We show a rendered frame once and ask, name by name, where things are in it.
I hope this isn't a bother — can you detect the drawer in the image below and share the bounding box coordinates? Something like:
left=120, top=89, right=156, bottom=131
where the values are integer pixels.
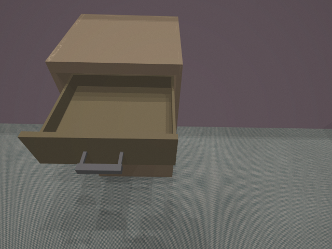
left=18, top=73, right=178, bottom=165

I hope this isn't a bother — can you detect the cabinet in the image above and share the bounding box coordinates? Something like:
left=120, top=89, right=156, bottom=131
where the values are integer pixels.
left=45, top=14, right=183, bottom=177

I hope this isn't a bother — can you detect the handle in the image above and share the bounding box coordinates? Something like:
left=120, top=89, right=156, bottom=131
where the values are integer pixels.
left=75, top=151, right=124, bottom=174

